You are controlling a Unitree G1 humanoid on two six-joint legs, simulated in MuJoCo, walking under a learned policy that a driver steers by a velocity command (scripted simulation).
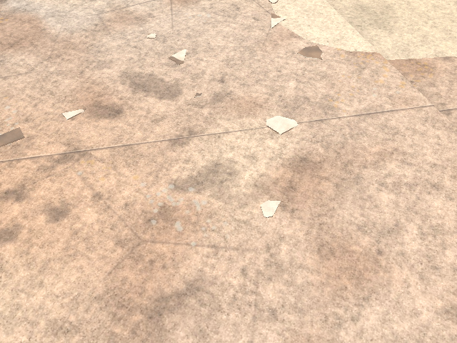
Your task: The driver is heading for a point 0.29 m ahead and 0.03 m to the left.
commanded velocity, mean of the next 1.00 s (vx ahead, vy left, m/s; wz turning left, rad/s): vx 0.11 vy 0.00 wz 0.00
